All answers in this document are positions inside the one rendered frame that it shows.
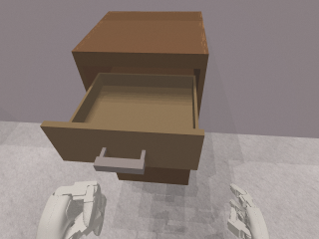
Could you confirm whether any handle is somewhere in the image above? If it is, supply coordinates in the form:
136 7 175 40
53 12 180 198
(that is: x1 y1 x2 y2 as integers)
93 147 147 175

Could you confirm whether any cabinet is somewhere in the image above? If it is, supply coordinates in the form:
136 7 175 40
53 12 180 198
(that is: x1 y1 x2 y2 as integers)
72 11 209 185

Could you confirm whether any robot right hand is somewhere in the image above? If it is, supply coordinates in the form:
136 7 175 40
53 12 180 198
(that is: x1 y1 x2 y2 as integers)
227 183 270 239

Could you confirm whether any drawer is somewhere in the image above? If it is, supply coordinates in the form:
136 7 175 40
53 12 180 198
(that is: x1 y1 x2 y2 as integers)
40 73 205 170

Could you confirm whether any robot left hand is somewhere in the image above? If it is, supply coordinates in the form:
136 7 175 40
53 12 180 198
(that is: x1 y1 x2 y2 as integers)
35 180 107 239

